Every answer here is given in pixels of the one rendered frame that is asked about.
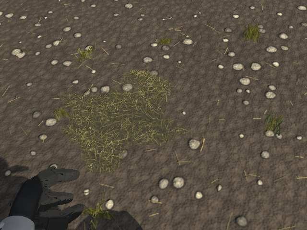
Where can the robot left hand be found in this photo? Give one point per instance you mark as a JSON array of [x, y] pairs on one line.
[[32, 202]]

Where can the robot left forearm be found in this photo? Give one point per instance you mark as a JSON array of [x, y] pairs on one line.
[[17, 223]]

